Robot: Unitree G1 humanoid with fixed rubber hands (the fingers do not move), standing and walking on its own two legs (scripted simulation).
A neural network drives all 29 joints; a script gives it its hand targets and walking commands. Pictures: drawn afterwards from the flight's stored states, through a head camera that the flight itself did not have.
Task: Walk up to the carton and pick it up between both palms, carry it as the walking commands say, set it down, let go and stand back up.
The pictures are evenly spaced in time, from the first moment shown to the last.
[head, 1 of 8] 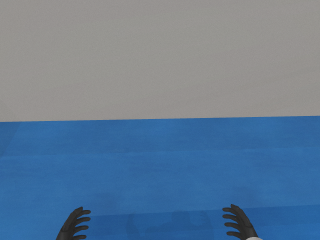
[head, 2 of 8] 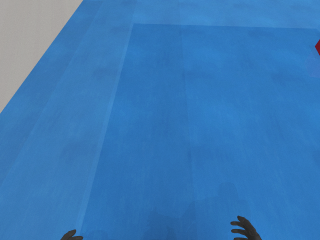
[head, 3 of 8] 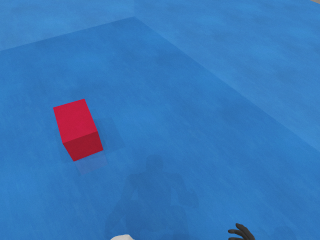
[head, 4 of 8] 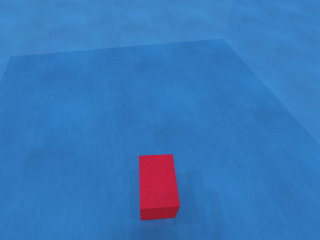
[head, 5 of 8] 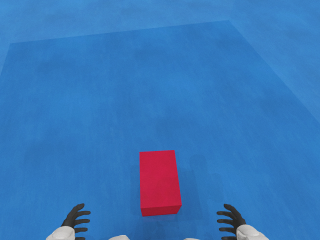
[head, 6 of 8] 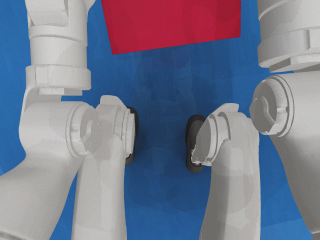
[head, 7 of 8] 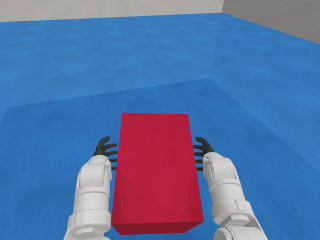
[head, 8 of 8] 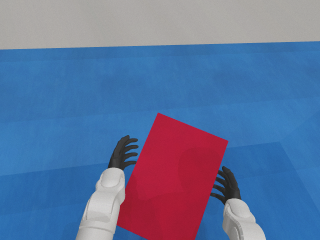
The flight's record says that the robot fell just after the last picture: yes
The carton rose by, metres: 0.67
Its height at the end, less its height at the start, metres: +0.39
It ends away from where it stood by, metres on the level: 5.09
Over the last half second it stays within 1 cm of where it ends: no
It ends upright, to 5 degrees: no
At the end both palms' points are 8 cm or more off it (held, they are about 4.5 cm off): no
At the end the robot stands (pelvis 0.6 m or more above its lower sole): no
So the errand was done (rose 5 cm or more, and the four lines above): no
